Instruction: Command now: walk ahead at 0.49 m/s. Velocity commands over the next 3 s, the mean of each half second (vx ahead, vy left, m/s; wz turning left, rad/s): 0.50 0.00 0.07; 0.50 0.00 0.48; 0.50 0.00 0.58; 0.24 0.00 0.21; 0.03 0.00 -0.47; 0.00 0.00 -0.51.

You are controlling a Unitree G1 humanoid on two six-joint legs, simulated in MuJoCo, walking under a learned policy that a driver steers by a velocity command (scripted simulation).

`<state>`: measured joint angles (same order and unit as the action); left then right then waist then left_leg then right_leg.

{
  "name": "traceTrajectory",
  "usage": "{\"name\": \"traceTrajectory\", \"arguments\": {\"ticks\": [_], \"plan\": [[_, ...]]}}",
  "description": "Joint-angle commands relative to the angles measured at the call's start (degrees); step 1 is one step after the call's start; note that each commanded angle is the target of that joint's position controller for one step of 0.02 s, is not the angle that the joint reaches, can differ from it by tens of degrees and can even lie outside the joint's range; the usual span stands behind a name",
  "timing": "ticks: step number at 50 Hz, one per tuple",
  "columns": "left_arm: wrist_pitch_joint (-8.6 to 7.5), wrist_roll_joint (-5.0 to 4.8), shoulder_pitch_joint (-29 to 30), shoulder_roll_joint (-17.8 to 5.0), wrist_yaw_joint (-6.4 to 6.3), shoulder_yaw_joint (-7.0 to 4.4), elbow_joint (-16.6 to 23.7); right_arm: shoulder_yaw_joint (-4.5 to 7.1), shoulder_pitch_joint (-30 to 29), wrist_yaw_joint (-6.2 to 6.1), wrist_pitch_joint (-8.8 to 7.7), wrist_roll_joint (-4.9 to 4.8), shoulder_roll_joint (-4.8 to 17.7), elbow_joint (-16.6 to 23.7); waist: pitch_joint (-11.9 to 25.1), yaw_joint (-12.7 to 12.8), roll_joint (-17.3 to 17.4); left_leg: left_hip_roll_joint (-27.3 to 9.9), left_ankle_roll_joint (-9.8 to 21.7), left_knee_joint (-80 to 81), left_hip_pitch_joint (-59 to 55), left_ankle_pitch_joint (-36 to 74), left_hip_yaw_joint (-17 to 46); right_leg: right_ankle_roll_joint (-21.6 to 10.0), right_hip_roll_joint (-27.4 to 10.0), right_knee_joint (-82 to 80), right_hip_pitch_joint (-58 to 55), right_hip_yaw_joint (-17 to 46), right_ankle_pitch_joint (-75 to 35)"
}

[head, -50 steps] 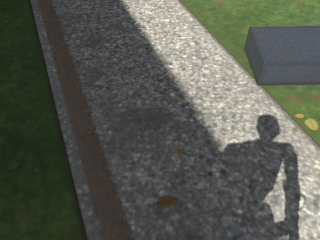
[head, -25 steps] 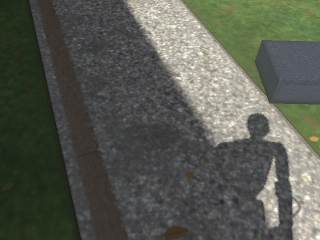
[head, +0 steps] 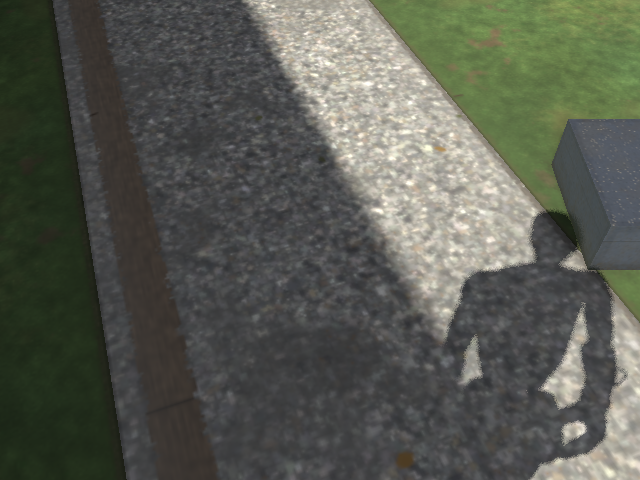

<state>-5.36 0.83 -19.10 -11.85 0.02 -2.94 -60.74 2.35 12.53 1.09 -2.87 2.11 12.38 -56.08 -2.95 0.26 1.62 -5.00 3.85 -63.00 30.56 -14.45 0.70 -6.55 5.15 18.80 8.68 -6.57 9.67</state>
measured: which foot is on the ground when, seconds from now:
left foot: up 0.00-0.30, down 0.32-0.86, up 0.88-1.00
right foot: down 0.00-0.34, up 0.36-0.84, down 0.86-1.00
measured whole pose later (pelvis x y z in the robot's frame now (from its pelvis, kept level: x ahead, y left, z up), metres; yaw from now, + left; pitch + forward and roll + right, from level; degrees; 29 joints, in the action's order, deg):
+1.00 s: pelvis +0.57 +0.04 +0.00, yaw +19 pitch +1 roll +0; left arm -4.8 2.1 -8.8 -12.8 -0.5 -2.6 -47.1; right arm 5.3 18.1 0.9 -2.1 1.4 16.1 -51.0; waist -1.9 -2.1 2.4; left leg 1.1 4.5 -64.7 23.3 -20.0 1.9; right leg -2.2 -0.1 25.8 16.9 -5.2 10.1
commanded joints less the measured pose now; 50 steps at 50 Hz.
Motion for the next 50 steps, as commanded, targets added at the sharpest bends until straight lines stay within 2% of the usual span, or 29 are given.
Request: {"name": "traceTrajectory", "arguments": {"ticks": [1, 5, 10, 13, 14, 15, 16, 17, 18, 19, 20, 21, 22, 23, 26, 27, 30, 34, 37, 40, 41, 42, 43, 44, 45, 46, 47, 49, 50], "plan": [[-1.24, -0.1, -2.4, -5.5, -0.11, -0.52, 1.8, 0.4, 1.2, 0.51, 1.02, 0.2, 2.2, 2.4, -2.5, -1.8, -3.6, -2.3, -1.7, 5.0, 4.4, 5.9, -1.1, -6.6, -15.6, -13.7, 2.2, 12.7, -6.9], [-1.05, -0.28, -6.1, -5.2, -0.07, -0.1, 1.4, -0.13, -8.4, 0.75, 0.63, -0.6, 1.4, 5.8, -3.3, 0.8, -4.1, -1.2, -2.7, 18.9, 5.3, 13.5, -3.8, -5.3, -13.9, -13.4, -1.8, 9.2, -13.9], [-0.75, 0.32, -11.0, -5.6, -0.67, -0.06, -0.3, -0.2, -15.3, 0.58, 0.07, -0.79, 1.9, 8.6, -3.5, 3.1, -5.1, 1.0, -1.0, 27.8, 5.9, 13.6, -5.3, -5.2, -16.4, -10.3, -12.1, 8.5, -22.3], [-0.51, 0.76, -9.4, -6.8, -1.26, -0.41, -0.4, 0.45, -13.0, 0.26, -0.68, -0.74, 3.1, 8.8, -2.4, 0.8, -5.7, 3.3, 1.6, 31.4, 0.9, 7.4, -5.9, -4.0, -17.9, -4.3, -16.1, 7.5, -35.7], [-0.43, 0.87, -8.5, -7.4, -1.36, -0.61, -0.4, 0.96, -8.6, -0.1, -0.99, -0.68, 3.9, 7.6, -0.1, -1.2, -6.1, 5.2, 2.6, 32.5, -4.9, 5.2, -6.5, -3.2, -17.7, 0.9, -16.2, 6.8, -43.5], [-0.17, 0.73, -7.5, -7.7, -1.27, -0.68, -0.3, 1.66, -0.3, -0.54, -1.46, -0.49, 4.8, 4.8, 4.1, -4.8, -5.1, 7.1, 3.9, 36.0, -14.2, 6.5, -7.6, -2.2, -16.1, 10.4, -15.1, 5.4, -46.4], [-0.16, 0.3, -7.0, -6.8, -1.13, -0.34, 0.4, 2.73, 9.8, -1.13, -2.03, 0.5, 7.3, 1.7, 9.9, -8.4, -3.4, 3.2, 5.8, 36.7, -28.8, 7.4, -3.6, -1.2, -13.9, 23.0, -6.6, 3.9, -36.8], [-0.22, -2.05, -11.8, -1.8, -0.4, 0.79, 2.4, 4.57, 17.9, -1.56, -2.11, 1.84, 14.0, 0.7, 19.2, -8.2, 7.9, -14.1, 12.8, 38.0, -48.0, 2.2, 20.9, 1.8, -6.4, 45.5, 13.0, -0.1, -10.0], [-0.37, -1.27, -11.9, -4.4, -0.11, -0.23, 2.1, 4.69, 16.2, -0.79, -1.08, -0.01, 13.7, 0.2, 21.5, -6.9, 9.3, -18.5, 16.4, 46.7, -49.8, 2.2, 39.5, 2.0, -0.5, 56.4, 23.3, 5.9, 19.8], [-0.23, -0.21, -6.0, -6.1, -0.13, -0.88, 3.7, 4.08, 8.8, -0.51, -0.77, -1.25, 11.5, 1.3, 12.0, -4.1, 4.2, -15.6, 14.7, 47.2, -42.4, -2.0, 31.5, 1.3, -5.3, 58.6, 28.5, 8.8, 15.0], [-0.75, 0.17, -1.6, -5.5, 0.15, -0.72, 5.0, 3.06, 4.4, -0.27, -0.91, -1.44, 7.6, 2.2, 6.1, -3.3, 0.9, -13.3, 13.2, 49.0, -34.3, 0.6, 25.0, 1.4, -7.5, 55.5, 28.8, 8.6, 10.0], [-0.77, 0.4, -0.1, -4.4, 0.3, -0.73, 5.3, 2.41, 2.7, -0.28, -1.15, -1.32, 5.4, 2.1, 2.6, -1.5, -0.1, -10.4, 11.3, 50.7, -28.4, 5.1, 20.2, 1.6, -9.3, 51.4, 26.7, 8.5, 7.3], [-0.11, 1.31, -0.3, -3.8, 0.42, -0.69, 5.7, 1.81, 2.6, -0.52, -1.41, -1.59, 3.6, 1.3, 1.3, 0.3, 0.6, -7.8, 9.9, 51.8, -24.0, 9.1, 16.6, 2.4, -10.4, 48.1, 23.7, 8.4, 6.2], [0.66, 1.73, -1.1, -2.8, 0.63, -0.52, 5.6, 1.6, 3.3, -0.67, -1.74, -1.6, 3.2, 0.9, 1.6, 1.2, 1.0, -6.5, 9.5, 52.3, -22.0, 11.7, 14.4, 3.3, -10.6, 46.1, 21.3, 8.1, 5.8], [2.04, 1.93, 2.1, -2.7, 0.93, -0.48, 7.8, 2.26, 6.7, -1.09, -2.43, -1.87, 6.2, 0.1, 1.1, 1.7, 0.9, -4.9, 10.8, 53.5, -20.1, 16.1, 12.1, 5.9, -10.4, 40.9, 22.4, 6.6, 3.9], [2.29, 1.82, 4.8, -3.0, 0.95, -0.47, 9.0, 2.44, 7.5, -1.15, -2.37, -1.88, 6.9, 0.2, 0.2, 1.3, 1.0, -4.6, 11.0, 54.3, -19.8, 15.2, 12.0, 6.7, -10.7, 38.4, 24.0, 6.3, 2.1], [2.5, 1.32, 13.6, -3.6, 0.98, -0.37, 12.6, 2.43, 10.7, -1.02, -2.0, -1.82, 6.6, 0.3, -1.6, -1.1, 1.5, -3.5, 10.4, 55.2, -20.9, 14.2, 12.4, 8.5, -10.6, 29.2, 27.4, 5.9, -4.0], [2.28, 0.74, 21.2, -3.5, 1.15, 0.09, 16.0, 2.75, 14.9, -1.08, -1.67, -1.59, 7.1, 0.4, -0.8, -4.0, 2.2, -3.0, 9.4, 52.3, -25.8, 19.1, 13.0, 8.8, -8.8, 21.1, 27.8, 5.9, -8.7], [1.76, 0.33, 25.0, -4.1, 1.17, 0.31, 18.5, 3.07, 16.1, -1.48, -1.27, -1.11, 7.8, 1.0, -0.6, -5.1, 2.9, -3.6, 9.0, 48.8, -29.1, 23.7, 14.6, 8.4, -7.5, 17.1, 26.9, 6.4, -7.5], [0.83, 0.06, 20.8, -6.1, 0.87, -0.2, 18.7, 3.86, 12.8, -2.0, -1.1, -0.85, 9.6, 2.7, 0.6, -2.0, 3.7, -4.1, 6.5, 44.1, -28.0, 27.5, 16.4, 6.7, -6.2, 11.5, 17.2, 7.2, -3.0], [0.41, 0.06, 15.8, -7.2, 0.48, -0.71, 17.5, 4.15, 11.3, -1.88, -1.23, -0.93, 10.4, 3.3, 2.6, 0.2, 3.4, -3.1, 5.5, 39.6, -26.4, 31.3, 16.4, 5.9, -4.8, 9.5, 9.8, 6.5, -1.4], [-0.36, 0.49, 8.0, -8.9, -0.15, -1.5, 15.3, 4.13, 10.5, -1.47, -1.51, -1.25, 10.0, 3.7, 6.9, 3.7, 0.2, 0.4, 4.2, 29.5, -23.8, 31.6, 13.9, 4.4, -5.5, 6.0, -0.8, 6.9, -2.4], [-0.98, 1.98, -1.3, -13.2, -1.05, -2.55, 14.8, 3.39, 10.3, -1.13, -1.89, -1.92, 7.0, 5.9, 15.5, 6.9, -6.0, 4.6, 2.9, 13.9, -16.3, 19.1, 10.3, 1.7, -17.4, 4.5, -14.1, 18.4, 6.9], [-0.35, 3.09, -2.0, -18.5, -1.14, -3.55, 15.3, 2.43, 16.5, -1.28, -1.67, -3.88, 1.6, 7.7, 20.5, 3.3, -18.9, 12.9, 1.4, -0.8, 1.4, -17.1, 4.2, -3.5, -31.4, -1.4, -26.0, 42.6, 10.4], [0.71, 2.11, 1.1, -15.0, -0.92, -3.27, 15.6, 3.11, 17.6, -1.61, -0.76, -2.3, 6.4, 6.5, 18.2, 1.3, -14.4, 8.3, 2.1, -8.2, 6.3, -16.0, 4.7, -5.5, -31.4, -3.3, -21.2, 48.5, 17.7], [0.87, 1.57, 5.6, -9.0, -0.73, -1.8, 16.8, 3.29, 13.7, -1.28, -0.34, -1.36, 7.2, 6.3, 9.9, 0.7, -6.7, 5.5, 2.0, -8.9, 7.0, -10.1, 4.7, -4.1, -28.3, -4.2, -13.2, 39.3, 18.3], [0.64, 1.34, 7.6, -6.4, -0.52, -1.08, 16.7, 3.09, 10.3, -0.68, -0.26, -1.1, 6.0, 6.8, 5.1, 0.4, -3.8, 3.6, 1.4, -6.5, 5.8, -6.0, 4.4, -2.9, -25.0, -5.5, -6.9, 30.0, 11.2], [0.01, 1.14, 6.5, -5.4, -0.8, -0.67, 15.4, 3.17, 8.6, 0.4, 0.91, -0.03, 5.3, 7.4, 3.0, -0.7, -7.4, 1.7, 0.3, -3.7, 3.3, -3.5, 3.6, -0.7, -21.0, -7.1, -2.2, 19.3, -0.2], [-0.51, 0.8, 5.3, -5.6, -0.71, -0.74, 14.7, 3.08, 8.4, 0.81, 1.6, 0.06, 4.8, 7.7, 3.2, -1.0, -7.9, 1.7, -0.1, -3.7, 2.9, -2.6, 3.0, -0.6, -20.4, -7.3, -1.8, 16.5, -5.3]]}}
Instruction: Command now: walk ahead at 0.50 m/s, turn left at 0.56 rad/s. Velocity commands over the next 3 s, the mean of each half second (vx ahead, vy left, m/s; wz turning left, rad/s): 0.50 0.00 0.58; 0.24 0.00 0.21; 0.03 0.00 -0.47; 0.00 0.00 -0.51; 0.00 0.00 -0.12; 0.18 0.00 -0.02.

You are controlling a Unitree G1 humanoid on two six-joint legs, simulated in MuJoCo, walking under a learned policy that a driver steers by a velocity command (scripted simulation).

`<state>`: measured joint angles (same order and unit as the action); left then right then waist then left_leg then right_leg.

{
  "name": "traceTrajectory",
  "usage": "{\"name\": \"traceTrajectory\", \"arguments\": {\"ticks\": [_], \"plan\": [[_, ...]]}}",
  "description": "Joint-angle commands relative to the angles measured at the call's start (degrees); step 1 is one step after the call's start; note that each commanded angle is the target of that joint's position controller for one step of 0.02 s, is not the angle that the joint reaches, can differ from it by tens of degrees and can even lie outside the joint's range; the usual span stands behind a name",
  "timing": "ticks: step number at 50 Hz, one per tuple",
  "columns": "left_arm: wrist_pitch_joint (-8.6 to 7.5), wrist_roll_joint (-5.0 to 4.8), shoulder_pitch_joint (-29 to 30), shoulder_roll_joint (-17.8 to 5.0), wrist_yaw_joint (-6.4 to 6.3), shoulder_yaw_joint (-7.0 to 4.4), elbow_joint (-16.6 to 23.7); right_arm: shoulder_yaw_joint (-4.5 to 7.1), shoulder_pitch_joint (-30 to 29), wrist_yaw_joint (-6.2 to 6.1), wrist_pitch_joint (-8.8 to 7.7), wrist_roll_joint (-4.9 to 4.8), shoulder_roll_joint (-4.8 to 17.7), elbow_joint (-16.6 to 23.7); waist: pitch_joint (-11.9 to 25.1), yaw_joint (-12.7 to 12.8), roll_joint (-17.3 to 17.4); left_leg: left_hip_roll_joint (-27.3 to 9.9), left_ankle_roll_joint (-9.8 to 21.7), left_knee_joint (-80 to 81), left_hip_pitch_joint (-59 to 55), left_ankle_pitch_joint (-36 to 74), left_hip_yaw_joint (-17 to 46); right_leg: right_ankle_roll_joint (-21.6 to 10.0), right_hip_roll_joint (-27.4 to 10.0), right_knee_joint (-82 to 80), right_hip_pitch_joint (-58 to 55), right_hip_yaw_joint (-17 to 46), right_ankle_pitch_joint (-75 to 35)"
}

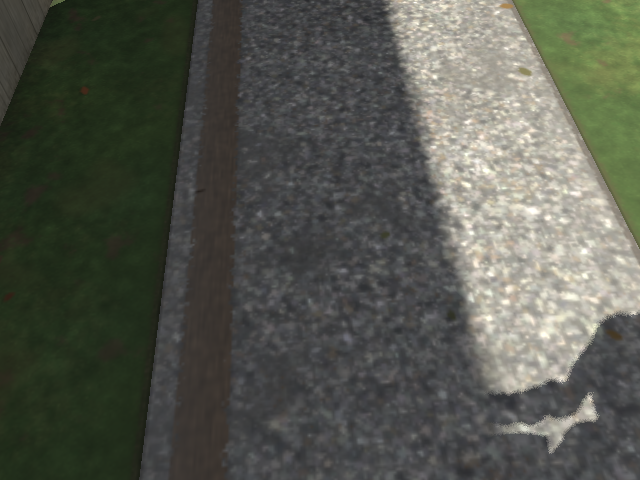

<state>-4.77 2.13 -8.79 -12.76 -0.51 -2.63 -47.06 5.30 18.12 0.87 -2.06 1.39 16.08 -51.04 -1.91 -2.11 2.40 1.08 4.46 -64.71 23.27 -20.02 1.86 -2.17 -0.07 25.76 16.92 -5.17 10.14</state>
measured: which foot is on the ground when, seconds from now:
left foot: up 0.00-0.36, down 0.38-0.90, up 0.92-1.00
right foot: down 0.00-0.38, up 0.40-0.88, down 0.90-1.00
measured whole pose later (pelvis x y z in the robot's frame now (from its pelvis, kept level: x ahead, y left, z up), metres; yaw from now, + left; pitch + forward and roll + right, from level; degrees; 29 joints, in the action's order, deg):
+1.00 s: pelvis +0.45 +0.12 -0.01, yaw +22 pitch -1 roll +1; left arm -1.5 -0.2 -12.3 -14.0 0.6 -1.7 -45.7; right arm 2.1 13.7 -1.4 -0.8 1.8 14.5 -47.4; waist -5.1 -0.3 0.7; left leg 7.1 2.0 -61.4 17.1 -28.7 1.3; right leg -5.5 3.4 29.4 21.6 -1.8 7.4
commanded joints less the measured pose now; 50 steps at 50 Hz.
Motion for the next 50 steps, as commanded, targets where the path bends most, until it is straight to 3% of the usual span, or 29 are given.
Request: {"name": "traceTrajectory", "arguments": {"ticks": [1, 3, 8, 11, 14, 17, 18, 19, 20, 21, 22, 23, 24, 25, 27, 29, 32, 36, 39, 41, 43, 44, 45, 46, 47, 48, 49, 50], "plan": [[-1.66, -0.83, -6.3, -4.9, -0.03, -1.16, 0.5, 0.05, 1.8, 1.32, 1.27, 0.7, 0.9, 3.4, 2.6, 1.2, -8.4, -4.5, -0.9, -2.0, 10.9, 3.8, 1.5, -5.2, -15.3, -14.4, -10.6, 13.1, -10.1], [-2.28, -1.23, -7.8, -5.6, 0.15, -1.47, -0.1, -0.17, -1.6, 1.9, 1.86, 0.74, 0.6, 4.9, 2.3, 1.2, -7.7, -5.2, -1.4, -1.1, 14.3, 6.6, 1.0, -5.9, -15.6, -15.3, -11.9, 9.4, -14.2], [-2.09, -0.97, -10.6, -5.9, 0.23, -1.6, -1.4, -1.21, -11.6, 3.15, 1.86, 0.59, 0.0, 8.9, -0.8, 2.6, -7.2, -5.7, -2.4, 11.0, 17.1, 16.2, -1.6, -5.9, -14.1, -17.1, -12.6, 0.8, -16.0], [-1.9, -1.04, -12.3, -7.4, -0.01, -1.97, -2.1, -2.01, -17.4, 3.8, 1.63, 0.66, -0.6, 11.1, -2.3, 3.9, -7.2, -5.3, -1.4, 20.7, 13.7, 19.0, -5.1, -5.3, -14.6, -17.3, -13.6, -2.9, -17.3], [-1.04, -0.97, -14.9, -8.7, -0.42, -2.34, -3.2, -2.08, -20.5, 4.0, 1.58, 0.95, 0.1, 12.7, -3.1, 4.7, -7.1, -4.2, 0.6, 26.2, 12.0, 14.9, -7.7, -4.6, -16.0, -14.9, -18.5, -5.4, -22.7], [0.38, -0.87, -15.9, -11.0, -0.86, -2.8, -4.0, -1.43, -17.6, 3.3, 1.6, 1.39, 1.4, 12.6, -0.2, 2.9, -8.5, 0.7, 3.9, 29.3, 4.7, 6.3, -11.0, -3.6, -16.4, -3.9, -22.7, -8.7, -45.9], [1.0, -0.91, -15.9, -11.8, -0.88, -2.94, -4.1, -0.85, -12.7, 2.88, 1.31, 1.43, 2.4, 11.3, 2.9, 0.8, -8.5, 3.1, 5.3, 30.9, -0.8, 4.4, -11.3, -3.6, -16.3, 4.4, -22.9, -9.3, -50.8], [1.55, -1.18, -15.3, -12.1, -0.82, -2.87, -3.6, 0.06, -3.8, 2.17, 0.71, 1.83, 3.7, 8.6, 8.0, -3.1, -6.5, 4.8, 7.0, 35.4, -12.5, 6.7, -10.6, -2.4, -15.3, 17.0, -18.4, -10.6, -46.4], [1.61, -0.94, -15.4, -10.2, -0.64, -2.29, -1.7, 1.71, 4.7, 1.19, 0.42, 2.37, 8.5, 6.5, 14.4, -6.3, -0.7, -4.5, 9.9, 37.6, -27.6, 0.4, 2.7, -0.5, -13.8, 33.9, -5.4, -10.7, -26.0], [1.25, -1.11, -16.2, -4.2, 0.69, -1.17, 3.0, 2.97, 2.2, 0.59, 0.68, 1.27, 15.0, 7.8, 17.4, -1.4, 12.2, -20.2, 17.8, 42.9, -42.5, 1.2, 33.5, 3.2, -2.0, 52.7, 20.4, -6.3, 22.9], [0.74, -0.54, -7.7, -9.2, 0.82, -2.1, 4.5, 2.84, 5.0, 0.13, 1.46, 0.0, 13.8, 8.3, 16.4, -5.5, 1.7, -20.4, 17.3, 47.9, -41.0, 4.9, 37.7, 2.9, -2.0, 55.5, 26.5, 4.8, 19.4], [0.11, -1.5, -5.0, -8.1, 1.08, -1.78, 5.7, 2.26, 2.2, -0.34, 1.56, -0.31, 11.8, 7.3, 8.7, -3.4, 0.3, -18.9, 15.9, 48.1, -34.9, 11.7, 27.9, 2.3, -4.8, 53.0, 28.4, 5.6, 12.5], [-0.34, -1.47, -6.4, -7.6, 0.96, -1.47, 4.7, 1.45, -0.4, -0.43, 1.23, -0.7, 8.8, 7.1, 4.5, -0.7, -2.3, -16.1, 13.9, 48.7, -27.1, 20.1, 22.4, 2.1, -6.6, 47.2, 24.8, 5.7, 9.1], [0.19, -0.64, -7.2, -7.6, 0.85, -1.57, 4.2, 1.0, -2.8, -0.61, 0.77, -0.95, 7.4, 7.5, 2.8, 1.5, -2.8, -13.1, 12.3, 49.3, -21.9, 25.3, 18.1, 2.5, -7.6, 43.8, 21.0, 6.1, 8.5], [2.24, 0.71, -9.9, -7.2, 1.07, -1.52, 3.6, 0.24, -4.3, -0.57, -0.29, -1.45, 5.7, 7.9, 3.6, 3.9, -1.6, -10.1, 11.8, 50.6, -16.7, 29.9, 14.3, 3.8, -7.8, 40.6, 15.7, 6.2, 8.5], [3.46, 0.56, -9.0, -6.4, 1.2, -1.44, 4.3, 0.45, -2.8, -0.42, -1.12, -1.56, 7.0, 7.4, 2.6, 4.5, -1.9, -8.9, 11.8, 50.1, -14.6, 41.7, 11.9, 5.0, -6.9, 37.9, 15.8, 5.2, 7.0], [4.01, 0.32, -4.6, -6.1, 0.94, -1.2, 6.0, 0.67, 0.6, -0.62, -0.94, -1.32, 8.1, 6.7, 2.2, 3.3, -0.8, -7.0, 9.7, 47.7, -14.7, 53.0, 9.8, 5.8, -5.4, 33.2, 17.8, 4.3, 2.5], [4.03, -0.34, 0.2, -5.6, 0.99, -0.43, 7.2, -0.18, 3.6, -1.22, -0.35, -1.31, 6.3, 5.9, 2.9, 0.8, 1.7, -6.2, 5.7, 46.1, -19.5, 56.7, 7.7, 4.4, -4.0, 23.5, 18.5, 3.4, -4.5], [3.41, -0.65, 2.4, -4.8, 1.19, 0.32, 7.1, -1.18, 5.3, -1.88, -0.38, -0.71, 4.6, 4.6, 2.7, -0.9, 1.9, -6.8, 3.7, 45.8, -22.8, 57.2, 6.1, 2.3, -2.6, 15.3, 15.2, 2.2, -8.2], [2.96, -0.72, 1.7, -5.3, 1.12, 0.4, 6.4, -1.5, 4.8, -2.23, -0.41, -0.14, 4.8, 4.1, 2.4, -0.7, 2.4, -7.9, 3.0, 44.0, -23.9, 58.5, 5.8, 0.5, -1.2, 11.3, 11.3, 1.9, -6.4], [2.41, -0.64, -3.7, -7.1, 0.73, -0.17, 4.3, -1.38, 3.0, -2.72, -0.53, 0.04, 5.9, 3.9, 3.1, 1.8, 2.5, -9.1, 2.4, 38.8, -24.9, 64.2, 5.8, -1.7, 1.1, 7.6, 5.1, 2.2, -2.6], [1.88, -0.55, -8.3, -7.7, 0.56, -0.47, 2.8, -1.16, 1.4, -2.93, -0.49, -0.33, 6.9, 3.9, 3.8, 4.6, 1.5, -8.4, 1.8, 33.0, -25.3, 63.9, 4.7, -2.9, 1.8, 1.9, 0.8, 2.4, -5.2], [1.12, -0.48, -13.0, -9.2, 0.32, -0.92, 1.6, -0.95, -0.2, -3.04, -0.65, -0.76, 7.8, 4.7, 6.3, 7.3, -1.0, -5.7, 0.7, 23.8, -22.1, 55.0, 2.8, -4.4, -1.1, -2.0, -7.4, 5.8, -20.5], [0.87, -0.66, -15.9, -14.4, 0.18, -2.04, 1.9, -1.24, 2.6, -3.17, -1.01, -0.8, 6.2, 6.7, 11.6, 5.8, -10.3, 1.2, -1.1, 6.8, -12.4, 24.1, -0.7, -10.0, -13.8, 2.9, -18.6, 19.9, -53.6], [1.88, -2.05, -13.3, -14.7, 0.49, -2.22, 2.5, -1.66, 8.5, -2.7, -0.13, -1.14, 3.3, 6.1, 17.8, 1.8, -16.9, 8.4, -3.0, -4.9, -1.3, -14.7, -1.2, -20.1, -23.1, 0.2, -24.3, 34.7, -66.3], [2.52, -3.63, -10.6, -12.1, 1.12, -1.93, 3.5, -1.84, 6.8, -2.51, 0.99, 0.99, 4.8, 4.9, 14.8, 1.4, -8.5, 4.6, -3.2, -8.1, 0.7, -13.1, 2.7, -19.7, -21.1, -2.9, -18.9, 34.4, -52.3], [3.15, -3.25, -7.0, -10.3, 1.16, -1.71, 4.4, -1.57, 2.8, -2.32, 1.57, 1.23, 5.4, 5.4, 8.1, 1.4, -5.7, 3.2, -3.7, -8.7, 3.3, -10.6, 2.5, -18.0, -17.9, -4.9, -12.6, 30.1, -40.0], [3.86, -2.59, -4.8, -8.7, 1.05, -1.27, 4.8, -1.58, 0.5, -2.21, 2.11, 1.05, 5.2, 5.9, 4.4, 0.8, -3.7, 1.5, -4.1, -5.8, 4.0, -8.5, 2.4, -15.7, -14.9, -7.4, -7.5, 26.7, -30.6]]}}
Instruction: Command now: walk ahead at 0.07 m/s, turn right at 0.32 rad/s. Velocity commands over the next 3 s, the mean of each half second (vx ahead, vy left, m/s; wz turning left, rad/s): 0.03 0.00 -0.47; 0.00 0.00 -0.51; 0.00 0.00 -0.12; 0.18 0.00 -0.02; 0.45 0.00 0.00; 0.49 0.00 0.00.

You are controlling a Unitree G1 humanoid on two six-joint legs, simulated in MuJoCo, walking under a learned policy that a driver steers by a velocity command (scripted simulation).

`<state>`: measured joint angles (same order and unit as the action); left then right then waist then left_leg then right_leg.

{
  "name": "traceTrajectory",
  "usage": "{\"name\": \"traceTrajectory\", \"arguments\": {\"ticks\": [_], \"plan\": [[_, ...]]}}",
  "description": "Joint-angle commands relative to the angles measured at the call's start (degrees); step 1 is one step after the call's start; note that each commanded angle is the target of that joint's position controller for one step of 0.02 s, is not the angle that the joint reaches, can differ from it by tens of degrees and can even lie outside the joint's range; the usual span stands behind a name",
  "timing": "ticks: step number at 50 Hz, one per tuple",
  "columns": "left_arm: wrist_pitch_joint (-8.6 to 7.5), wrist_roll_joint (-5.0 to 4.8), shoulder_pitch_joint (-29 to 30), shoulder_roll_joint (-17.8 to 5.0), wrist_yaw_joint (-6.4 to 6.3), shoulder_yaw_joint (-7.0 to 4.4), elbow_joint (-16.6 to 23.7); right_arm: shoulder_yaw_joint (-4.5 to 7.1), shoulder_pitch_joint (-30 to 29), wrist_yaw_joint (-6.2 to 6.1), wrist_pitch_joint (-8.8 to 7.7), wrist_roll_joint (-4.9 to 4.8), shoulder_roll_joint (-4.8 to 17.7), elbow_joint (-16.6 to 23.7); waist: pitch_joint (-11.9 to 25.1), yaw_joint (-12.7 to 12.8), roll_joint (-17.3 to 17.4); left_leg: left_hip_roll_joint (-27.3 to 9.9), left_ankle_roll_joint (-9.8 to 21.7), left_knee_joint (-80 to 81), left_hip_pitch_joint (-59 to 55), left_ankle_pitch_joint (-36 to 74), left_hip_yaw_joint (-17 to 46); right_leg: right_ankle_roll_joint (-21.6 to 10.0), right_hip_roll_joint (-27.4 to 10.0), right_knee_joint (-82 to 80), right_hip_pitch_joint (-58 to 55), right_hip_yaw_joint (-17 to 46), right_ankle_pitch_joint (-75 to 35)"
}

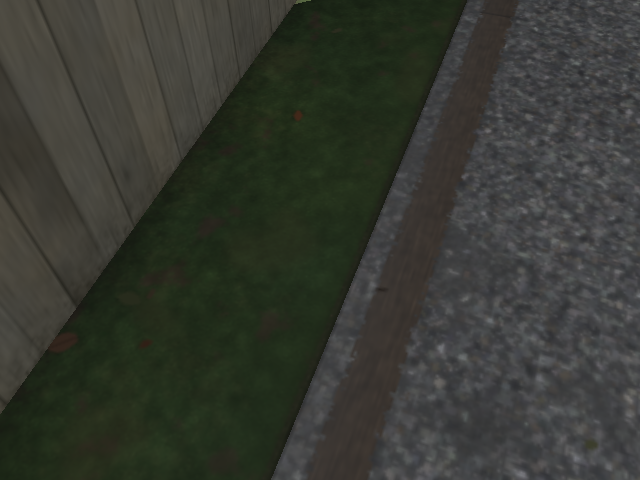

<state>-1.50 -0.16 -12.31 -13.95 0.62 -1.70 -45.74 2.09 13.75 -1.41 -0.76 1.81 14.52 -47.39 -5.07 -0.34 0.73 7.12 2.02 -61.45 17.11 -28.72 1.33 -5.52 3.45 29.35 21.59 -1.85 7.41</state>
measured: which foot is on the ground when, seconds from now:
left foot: up 0.00-0.38, down 0.40-0.86, up 0.88-1.00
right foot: down 0.00-0.40, up 0.42-0.84, down 0.86-1.00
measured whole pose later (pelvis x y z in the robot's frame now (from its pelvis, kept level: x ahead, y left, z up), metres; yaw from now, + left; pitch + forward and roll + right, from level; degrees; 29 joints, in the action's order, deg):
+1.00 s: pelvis +0.01 +0.02 +0.01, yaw -33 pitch +0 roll +1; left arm 2.4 0.4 -9.5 -15.1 0.4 -1.9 -40.5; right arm 3.0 14.4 -0.8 3.4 1.1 17.3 -44.1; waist -3.9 -1.7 2.9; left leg -2.6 -1.7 -56.7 23.3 -26.8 -1.7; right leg -4.1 3.3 27.7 12.1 0.3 15.6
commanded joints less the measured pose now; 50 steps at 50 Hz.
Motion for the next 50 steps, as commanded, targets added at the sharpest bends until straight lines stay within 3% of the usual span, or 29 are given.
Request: {"name": "traceTrajectory", "arguments": {"ticks": [1, 4, 10, 16, 19, 20, 21, 22, 23, 24, 25, 26, 28, 32, 38, 41, 42, 43, 44, 45, 46, 47, 48, 49, 50], "plan": [[1.09, -0.13, -0.9, -7.4, -0.37, -2.24, 3.4, 1.59, 3.4, 0.23, 1.53, 0.44, 6.6, 3.0, 5.8, -1.2, -2.8, -5.6, -2.2, -6.1, 9.5, 2.0, 2.5, -10.5, -15.8, -12.8, -8.6, 21.1, -20.8], [1.85, 0.69, -1.6, -8.8, -0.46, -3.05, 3.1, 1.05, 3.9, 0.34, 2.81, 0.07, 4.9, 3.3, 8.1, -1.3, -5.2, -4.9, -3.5, -1.1, 6.7, 4.8, 0.9, -8.4, -11.8, -14.1, -5.9, 18.9, -11.2], [3.27, 1.09, -3.0, -10.6, -0.44, -4.46, 3.6, 0.93, -1.9, -0.46, 3.34, -0.48, 5.2, 5.1, 7.8, 1.6, -7.8, -5.5, -4.6, 10.0, 9.3, 6.1, 1.7, -6.9, -10.7, -16.7, -6.7, 24.9, 11.7], [4.27, 1.56, -1.6, -10.9, -0.04, -5.26, 4.4, 0.58, -1.5, -1.12, 1.88, -1.61, 5.2, 6.0, 8.0, 2.0, -8.9, -3.4, -2.8, 20.8, 3.3, 4.7, 2.0, -5.3, -9.9, -15.2, -6.3, 30.1, 10.4], [4.68, 0.71, 1.4, -10.5, 0.12, -5.3, 5.0, 0.64, 4.9, -1.87, 0.72, -1.84, 5.5, 4.8, 7.6, -1.7, -8.8, -2.2, -0.2, 38.2, -7.7, 9.9, 1.6, -1.3, -7.3, -13.1, -2.0, 30.7, 10.9], [4.47, 0.18, 1.1, -8.8, -0.06, -4.81, 5.6, 1.35, 5.6, -2.42, 0.32, -1.26, 8.4, 4.8, 6.9, -1.5, -4.7, -7.8, 1.3, 46.3, -11.7, 8.6, 6.9, 2.1, -3.6, -9.3, 2.2, 27.7, 17.0], [4.11, -0.61, -0.9, -5.1, -0.17, -4.04, 6.8, 2.66, 3.4, -2.7, 0.49, -0.33, 14.6, 6.6, 7.8, 0.5, 8.3, -23.1, 6.4, 51.9, -14.5, 1.2, 24.0, 5.4, 4.2, 4.7, 9.3, 17.0, 23.0], [3.7, 1.3, -0.7, -8.6, -0.68, -4.93, 5.9, 2.88, -3.3, -2.28, 0.77, 0.51, 15.6, 8.3, 3.1, 1.2, 9.3, -29.6, 10.7, 53.3, -5.0, 7.6, 28.8, 6.1, 6.7, 18.0, 13.0, 8.1, 23.5], [3.63, 2.16, -0.2, -11.1, -0.53, -5.63, 5.5, 1.89, -3.4, -1.95, 0.68, 0.42, 11.3, 8.5, 3.5, 2.0, 4.7, -27.8, 11.6, 50.1, -1.8, 18.4, 23.6, 6.4, 2.7, 26.5, 8.6, 8.7, 21.5], [3.85, 2.06, -2.2, -10.4, -0.17, -5.67, 4.5, 1.0, -5.6, -1.66, 0.49, -0.12, 8.2, 8.7, 3.6, 3.9, 3.2, -23.5, 9.9, 48.0, -1.5, 25.8, 16.7, 6.3, 2.6, 30.9, 7.4, 8.3, 18.6], [4.4, 2.11, -4.0, -9.8, 0.14, -5.52, 3.6, 0.74, -6.7, -1.5, 0.36, -0.4, 7.4, 9.2, 4.4, 4.6, 4.5, -20.4, 8.4, 46.4, -3.6, 30.8, 11.5, 6.7, 2.4, 34.9, 7.9, 7.5, 16.5], [4.89, 1.96, -4.9, -9.5, 0.61, -5.35, 3.1, 0.69, -6.6, -1.58, 0.37, -0.37, 7.3, 9.7, 5.1, 4.1, 6.7, -18.9, 8.1, 45.1, -6.0, 35.7, 8.3, 7.2, 2.2, 37.9, 9.2, 6.3, 15.9], [5.38, 1.44, -2.5, -9.0, 1.31, -4.86, 4.0, 0.86, -3.1, -1.4, 0.49, -0.26, 7.5, 9.4, 5.6, 1.8, 6.8, -18.6, 8.5, 42.9, -11.3, 43.5, 5.4, 8.5, 1.2, 37.0, 11.7, 4.8, 15.9], [5.95, 0.96, 2.8, -7.8, 2.05, -3.91, 6.4, 1.99, 3.1, -1.24, 0.69, -0.36, 9.6, 7.8, 6.4, -2.1, 8.1, -21.5, 9.9, 40.9, -19.8, 47.7, 4.9, 9.6, -0.5, 28.9, 13.4, 3.5, 17.6], [6.09, 0.14, 4.5, -6.8, 2.29, -2.97, 8.6, 3.01, 1.2, 0.18, 0.76, -0.08, 11.4, 7.8, 7.1, -2.0, 10.2, -22.9, 9.1, 38.6, -14.3, 47.7, 0.3, 7.0, -1.5, 15.0, 1.0, -1.4, 19.4], [5.55, 0.11, 3.2, -6.8, 2.05, -2.92, 9.0, 3.49, 0.4, 0.55, 1.05, -0.6, 12.2, 7.5, 7.7, -0.7, 10.2, -23.5, 7.4, 34.8, -12.7, 45.3, -1.2, 5.0, -1.0, 5.3, -4.6, -3.1, 16.0], [5.02, 0.64, 1.4, -6.4, 1.71, -2.78, 8.5, 3.47, -0.2, 0.53, 1.28, -1.16, 12.1, 7.3, 8.1, 0.9, 8.5, -22.4, 5.4, 31.3, -9.6, 41.3, -2.8, 4.1, -0.4, -3.1, -9.7, -2.9, 9.6], [4.19, 1.53, -0.3, -8.0, 1.05, -3.03, 8.1, 3.28, 1.5, 0.58, 1.44, -1.16, 11.1, 6.7, 9.0, 1.9, 3.2, -20.5, 2.1, 25.3, -3.9, 32.9, -5.2, 3.1, -2.5, -10.8, -16.9, 2.4, 2.4], [3.2, 2.2, -1.6, -13.9, 0.4, -3.88, 8.7, 1.97, 3.8, 0.93, 1.92, -0.18, 6.0, 8.5, 10.6, 0.4, -12.9, -14.6, -2.1, 11.1, 9.5, 3.2, -9.8, 0.1, -19.1, -13.5, -25.8, 22.6, -11.8], [3.0, 0.78, -4.3, -18.1, 0.33, -5.09, 8.6, 1.38, -0.2, -0.01, 3.07, -0.26, 5.5, 10.6, 9.2, 3.5, -15.1, -7.9, -3.1, 4.4, 14.7, -9.1, -5.3, -9.6, -27.5, -11.0, -19.7, 29.4, -28.5], [2.56, 0.06, -5.4, -12.2, 0.17, -3.04, 7.3, 2.0, 1.1, 0.44, 3.67, 0.41, 6.7, 7.9, 6.3, 0.8, -3.1, -10.7, -3.1, -0.3, 14.9, -5.9, -1.6, -7.6, -22.4, -5.0, -22.5, 20.2, -49.4], [2.79, 0.23, -3.2, -13.9, -0.59, -3.74, 8.3, 0.98, 1.8, 0.23, 3.68, -1.15, 4.9, 9.2, 10.4, 2.4, -14.4, -9.1, -3.5, -0.6, 13.3, -5.0, -1.6, -12.0, -23.7, -8.2, -19.1, 21.4, -35.9], [3.24, 0.67, 1.2, -11.0, -0.69, -3.02, 8.3, 1.72, -0.2, 0.19, 3.53, -1.25, 8.1, 8.0, 5.7, 0.9, -10.3, -11.0, -4.0, 0.9, 13.7, 0.7, -0.1, -9.3, -18.5, -11.9, -16.3, 18.8, -23.3], [3.29, 0.3, 4.1, -9.4, -1.11, -2.33, 8.5, 2.51, -0.6, 0.46, 3.61, -0.64, 9.7, 7.4, 4.3, 0.2, -11.1, -10.4, -4.0, 1.7, 12.4, 3.5, -1.0, -7.3, -15.3, -12.1, -15.1, 15.7, -22.2], [3.4, 0.92, 4.5, -7.6, -0.98, -1.5, 8.2, 2.42, 1.0, 0.97, 3.57, -0.78, 9.5, 5.7, 5.6, -0.5, -8.9, -9.7, -4.3, 2.0, 10.0, 5.3, -1.5, -6.3, -13.5, -11.5, -15.5, 13.1, -27.0]]}}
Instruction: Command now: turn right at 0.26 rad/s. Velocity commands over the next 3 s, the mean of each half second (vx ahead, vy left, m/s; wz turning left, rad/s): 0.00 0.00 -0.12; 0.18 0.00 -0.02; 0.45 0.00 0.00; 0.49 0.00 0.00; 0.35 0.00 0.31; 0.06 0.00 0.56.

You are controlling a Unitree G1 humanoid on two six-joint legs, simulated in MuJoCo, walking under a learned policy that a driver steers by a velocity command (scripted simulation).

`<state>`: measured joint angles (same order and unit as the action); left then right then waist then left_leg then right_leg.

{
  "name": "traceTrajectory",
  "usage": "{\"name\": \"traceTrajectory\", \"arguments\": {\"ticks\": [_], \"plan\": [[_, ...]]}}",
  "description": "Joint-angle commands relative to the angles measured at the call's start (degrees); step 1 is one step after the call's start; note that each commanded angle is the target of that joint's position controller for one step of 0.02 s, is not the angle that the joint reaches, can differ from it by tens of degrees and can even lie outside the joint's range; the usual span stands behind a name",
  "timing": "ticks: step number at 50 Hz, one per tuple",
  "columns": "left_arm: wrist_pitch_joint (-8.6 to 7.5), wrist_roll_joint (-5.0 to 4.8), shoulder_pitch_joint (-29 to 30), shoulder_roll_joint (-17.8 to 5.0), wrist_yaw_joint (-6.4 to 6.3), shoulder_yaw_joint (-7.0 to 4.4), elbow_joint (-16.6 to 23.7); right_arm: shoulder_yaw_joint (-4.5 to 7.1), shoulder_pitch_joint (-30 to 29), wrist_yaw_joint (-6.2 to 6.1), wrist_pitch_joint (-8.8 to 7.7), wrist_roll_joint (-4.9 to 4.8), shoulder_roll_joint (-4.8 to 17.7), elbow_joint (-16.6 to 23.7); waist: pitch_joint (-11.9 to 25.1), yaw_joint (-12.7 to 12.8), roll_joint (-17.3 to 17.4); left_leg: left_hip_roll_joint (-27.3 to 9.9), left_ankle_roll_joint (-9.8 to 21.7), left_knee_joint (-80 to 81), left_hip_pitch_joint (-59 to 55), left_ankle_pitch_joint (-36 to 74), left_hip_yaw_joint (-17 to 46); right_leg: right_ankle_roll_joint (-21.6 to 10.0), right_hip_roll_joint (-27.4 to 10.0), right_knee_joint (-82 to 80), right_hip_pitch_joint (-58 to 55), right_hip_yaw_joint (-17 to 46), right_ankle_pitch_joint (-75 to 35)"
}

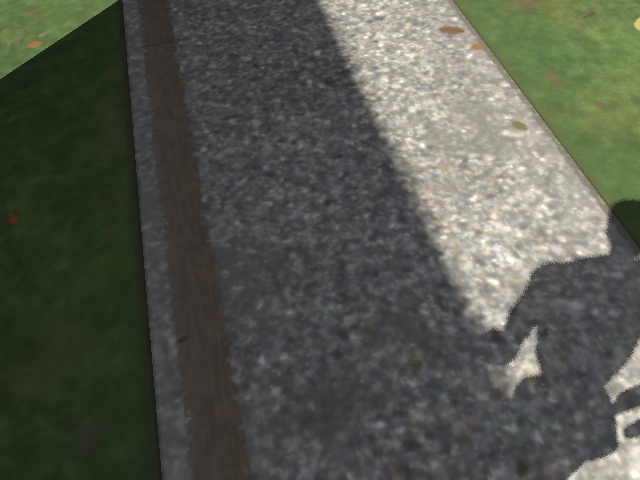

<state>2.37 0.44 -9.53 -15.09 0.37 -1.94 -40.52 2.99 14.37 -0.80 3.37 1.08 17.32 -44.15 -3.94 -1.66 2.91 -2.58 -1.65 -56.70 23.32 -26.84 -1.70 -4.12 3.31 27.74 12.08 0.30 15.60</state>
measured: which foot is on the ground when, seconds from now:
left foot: up 0.00-0.26, down 0.28-0.94, up 0.96-1.00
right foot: down 0.00-1.00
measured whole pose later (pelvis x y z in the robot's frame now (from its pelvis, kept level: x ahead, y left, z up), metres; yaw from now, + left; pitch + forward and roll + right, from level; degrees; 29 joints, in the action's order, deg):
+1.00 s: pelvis +0.06 -0.02 +0.00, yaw -1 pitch +0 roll +0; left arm -3.7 1.6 -17.4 -13.0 -0.1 -1.6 -59.2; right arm 2.6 20.6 0.2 -0.9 1.3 13.8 -61.3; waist 0.6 0.2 1.7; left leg 0.2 4.7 -42.2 13.3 -25.3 1.2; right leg -4.1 2.0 27.8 11.5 -3.5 16.1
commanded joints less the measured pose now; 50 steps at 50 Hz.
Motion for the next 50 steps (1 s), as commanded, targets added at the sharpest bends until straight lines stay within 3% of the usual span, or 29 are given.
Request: {"name": "traceTrajectory", "arguments": {"ticks": [1, 4, 9, 12, 13, 14, 15, 16, 17, 18, 20, 24, 32, 34, 36, 38, 39, 41, 42, 44, 46, 47, 48, 49, 50], "plan": [[-0.86, 0.02, 0.2, -7.1, -0.96, -1.28, 2.5, 1.61, 0.8, 0.74, -0.33, -0.28, 6.2, 2.5, 5.2, 0.9, -9.4, 0.3, -0.6, -1.6, 3.2, 4.7, 1.7, -7.3, -13.5, -9.7, -7.4, 10.3, -35.7], [-1.65, 0.22, -1.1, -6.9, -1.03, -1.0, 1.0, 0.7, 1.2, 0.97, 0.07, -0.33, 3.2, 1.3, 5.5, 1.3, -8.4, 0.7, -0.6, 4.7, 0.9, 5.6, 1.8, -6.9, -13.3, -10.3, -8.2, 10.0, -30.7], [-1.71, 0.99, -1.9, -7.1, -0.98, -0.63, -1.2, 0.15, -0.5, 0.02, 0.18, -0.29, 2.3, 0.4, 3.4, 2.7, -10.5, 2.0, 0.7, 17.0, -5.4, 3.8, 1.4, -7.8, -13.7, -10.4, -3.6, 12.3, -20.3], [-1.74, 0.72, -0.5, -6.7, -1.23, -0.23, -2.3, -0.26, 1.3, -0.71, -0.54, -0.55, 1.5, -1.2, 3.8, 1.1, -8.8, 2.7, 1.9, 27.5, -11.9, 8.5, 1.0, -6.9, -13.4, -8.6, -1.2, 13.9, -18.4], [-1.8, 0.32, 0.3, -6.1, -1.4, 0.09, -2.7, -0.65, 2.6, -0.91, -1.14, -0.28, 0.8, -2.0, 4.0, -0.3, -7.2, 2.0, 2.4, 35.6, -17.1, 16.3, 1.6, -5.0, -12.7, -7.6, 1.2, 13.6, -17.1], [-2.24, 0.29, -0.6, -4.5, -1.44, 0.73, -3.0, -0.67, 3.2, -1.22, -2.02, 0.36, 2.1, -2.5, 5.3, -0.1, -4.7, -1.8, 2.8, 38.7, -22.6, 21.8, 6.3, -2.4, -11.5, -7.0, 4.0, 13.6, -13.9], [-2.55, 0.41, -2.3, -3.1, -1.25, 1.13, -3.2, -0.71, 3.4, -1.44, -2.92, 1.05, 4.6, -2.3, 6.3, 1.6, -0.2, -8.8, 4.1, 40.7, -24.9, 27.3, 13.4, -0.5, -8.2, -4.2, 5.5, 10.6, -8.9], [-1.92, 0.06, -5.0, -2.6, -1.15, 0.99, -4.9, -0.38, -1.2, -0.94, -3.08, -0.37, 6.4, -2.9, 3.7, 4.9, 5.9, -10.0, 7.1, 39.1, -13.9, 27.9, 14.0, 0.2, -3.6, -7.8, -1.4, 6.8, -2.7], [-1.69, 0.61, -4.4, -4.4, -1.33, 0.85, -6.5, -1.06, -3.5, -0.3, -3.4, -0.45, 3.3, -2.5, 2.8, 4.1, 4.0, -7.6, 6.2, 39.5, -12.1, 23.6, 12.3, 0.7, -4.4, -8.8, -4.7, 7.3, -5.0], [-1.75, 0.57, -3.6, -5.5, -1.4, 0.42, -7.6, -1.26, -3.0, -0.1, -3.67, -0.47, 2.6, -3.1, 1.7, 2.7, 2.9, -5.1, 4.7, 39.2, -12.3, 21.8, 10.0, 0.6, -4.8, -9.0, -4.7, 7.8, -7.3], [-2.04, 0.34, -3.7, -6.1, -1.27, 0.11, -9.1, -1.3, -0.6, -0.53, -3.81, -0.63, 2.9, -5.0, 2.1, 1.9, 1.8, -3.4, 4.0, 39.1, -14.3, 22.0, 8.5, 0.5, -5.9, -8.7, -4.5, 8.2, -10.6], [-2.39, 0.15, -4.4, -4.1, -1.63, 0.71, -12.6, -1.42, 0.0, -0.76, -3.77, -0.61, 2.1, -7.6, 1.9, 1.6, -1.6, -3.5, 4.6, 38.8, -16.5, 21.4, 8.3, 1.2, -6.0, -10.2, -2.4, 8.2, -9.4], [-2.29, 0.13, -5.6, -3.5, -2.15, 1.16, -18.2, -1.89, -0.3, -0.96, -3.89, -0.56, 1.4, -12.0, 1.4, 1.7, -2.9, -3.0, 5.0, 39.4, -15.7, 20.4, 8.3, 1.5, -6.4, -10.7, -3.1, 8.0, -9.8], [-2.1, 0.26, -6.4, -3.9, -2.18, 1.0, -19.1, -1.35, 1.0, -0.89, -3.56, -0.42, 2.6, -13.1, 2.3, 1.4, -1.8, -1.7, 6.1, 39.6, -15.5, 5.1, 8.6, 0.6, -4.1, -8.1, -1.8, 6.2, 2.0], [-1.75, 1.04, -5.2, -4.3, -1.75, 0.61, -18.4, -0.48, 3.0, -0.64, -2.83, -0.21, 4.5, -13.6, -1.7, 0.3, 1.0, -3.9, 9.5, 42.5, -13.1, -14.4, 14.2, -0.6, -1.5, -2.1, 6.5, 4.2, 15.9], [-2.27, 1.86, -3.1, -1.5, -0.99, 1.22, -16.9, 0.31, 6.7, -0.53, -2.73, -0.2, 5.6, -15.1, -5.1, -0.7, 5.9, -11.8, 14.2, 49.0, -13.4, -22.6, 24.8, -0.3, -0.6, 7.9, 12.6, -1.2, 11.8], [-2.81, 2.06, -2.1, -1.6, -0.72, 1.21, -16.2, 0.42, 7.1, -0.48, -3.05, -0.07, 4.9, -15.3, -5.9, -0.8, 5.4, -14.6, 15.8, 51.1, -12.5, -20.5, 27.8, -0.1, -2.6, 12.2, 13.9, -1.4, 9.0], [-3.96, 1.59, -2.0, -2.8, -0.09, 0.71, -15.5, 0.7, 6.2, -0.2, -4.09, 0.38, 4.9, -15.0, -4.3, 0.2, 3.3, -14.9, 16.1, 51.6, -14.4, -13.4, 26.7, -0.2, -4.4, 16.0, 15.7, -0.3, 10.7], [-4.5, 1.33, -2.5, -2.7, 0.28, 0.63, -15.3, 0.84, 5.2, -0.09, -4.55, 0.15, 5.1, -14.9, -3.6, 1.1, 3.1, -13.8, 15.4, 51.0, -14.3, -10.6, 23.9, -0.3, -4.6, 14.1, 14.4, -0.7, 10.5], [-5.27, 0.82, -4.6, -1.8, 0.46, 0.51, -15.8, 1.02, 2.8, 0.15, -5.07, -0.34, 4.7, -14.5, -3.1, 3.0, 3.7, -9.8, 13.2, 48.6, -9.4, -5.8, 17.4, -0.6, -3.3, 6.6, 5.5, -3.1, 7.1], [-5.52, 0.63, -12.8, -0.8, 0.06, 0.21, -19.1, 1.17, 0.9, 0.3, -5.02, -0.56, 4.2, -13.9, -2.2, 6.3, 1.5, -5.5, 11.5, 41.6, 0.0, -6.3, 11.9, -0.5, 0.1, -3.0, -10.2, -6.3, 0.8], [-5.83, 0.95, -17.6, -2.4, -0.43, -0.37, -20.6, 0.73, 0.1, 0.4, -5.36, -0.21, 2.5, -13.2, -1.4, 8.0, -2.9, -2.9, 10.1, 33.9, 6.7, -5.7, 8.8, -0.9, -3.0, -6.6, -18.1, -1.0, 4.2], [-6.32, 1.62, -24.1, -7.1, -1.04, -1.42, -21.2, -0.68, -1.4, 0.96, -5.89, -0.41, -2.5, -11.1, 1.6, 10.1, -16.4, 3.8, 7.3, 14.6, 14.3, -3.7, 0.5, -3.8, -17.8, -17.9, -23.6, 22.0, 22.1], [-5.97, 1.19, -27.1, -10.6, -0.94, -2.3, -22.7, -0.16, -2.9, 1.25, -6.11, 0.51, -0.5, -9.5, -1.2, 9.6, -17.8, 5.8, 7.6, 3.1, 20.9, -5.6, 0.2, -8.6, -25.6, -23.5, -19.9, 36.9, 31.5], [-5.9, 1.19, -21.4, -7.7, -0.89, -1.69, -21.2, 0.35, -4.2, 1.7, -6.27, 1.21, 1.8, -9.3, -5.5, 6.2, -9.5, 1.6, 8.3, -2.9, 22.1, -0.1, 3.7, -9.1, -24.8, -22.8, -14.8, 34.1, 30.5]]}}
Next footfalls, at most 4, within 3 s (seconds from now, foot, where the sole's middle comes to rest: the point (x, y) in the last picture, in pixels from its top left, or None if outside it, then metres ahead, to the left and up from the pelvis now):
0.28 left None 0.04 0.12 -0.78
1.40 left None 0.44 0.05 -0.78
1.94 right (403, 350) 0.74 -0.13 -0.78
2.44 left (328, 271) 0.98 0.04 -0.78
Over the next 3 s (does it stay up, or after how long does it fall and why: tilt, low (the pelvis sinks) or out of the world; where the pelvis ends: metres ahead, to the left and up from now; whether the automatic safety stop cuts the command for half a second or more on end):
stays up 0.89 -0.06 0.00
